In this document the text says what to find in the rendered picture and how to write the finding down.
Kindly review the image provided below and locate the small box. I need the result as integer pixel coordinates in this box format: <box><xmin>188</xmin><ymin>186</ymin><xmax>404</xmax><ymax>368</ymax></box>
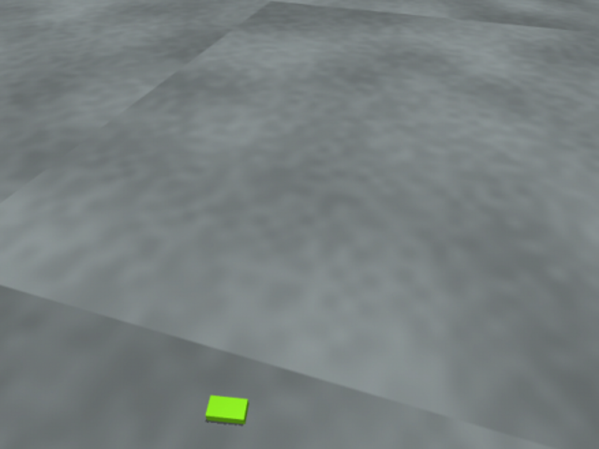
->
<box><xmin>205</xmin><ymin>396</ymin><xmax>249</xmax><ymax>424</ymax></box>

